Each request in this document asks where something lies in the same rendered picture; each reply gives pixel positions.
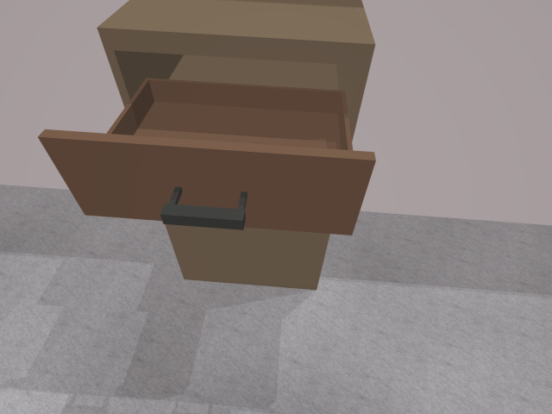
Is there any drawer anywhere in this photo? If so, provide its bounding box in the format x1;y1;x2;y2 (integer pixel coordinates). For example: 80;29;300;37
38;78;376;235

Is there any handle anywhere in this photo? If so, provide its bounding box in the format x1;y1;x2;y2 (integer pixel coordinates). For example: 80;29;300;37
160;186;248;230

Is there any cabinet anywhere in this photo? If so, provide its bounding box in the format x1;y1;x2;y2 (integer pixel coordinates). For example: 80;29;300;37
97;0;375;290

